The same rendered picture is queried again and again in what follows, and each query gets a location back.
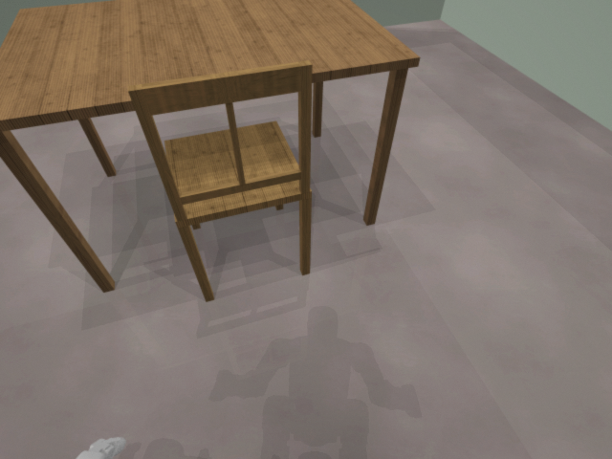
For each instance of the table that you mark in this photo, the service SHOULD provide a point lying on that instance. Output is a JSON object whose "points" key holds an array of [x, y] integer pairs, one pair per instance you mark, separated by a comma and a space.
{"points": [[75, 62]]}

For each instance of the chair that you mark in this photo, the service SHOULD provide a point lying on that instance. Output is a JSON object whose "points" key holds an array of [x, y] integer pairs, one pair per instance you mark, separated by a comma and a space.
{"points": [[229, 172]]}

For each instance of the left robot hand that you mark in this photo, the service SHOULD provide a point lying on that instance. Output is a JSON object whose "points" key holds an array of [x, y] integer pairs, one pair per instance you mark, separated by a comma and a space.
{"points": [[104, 449]]}

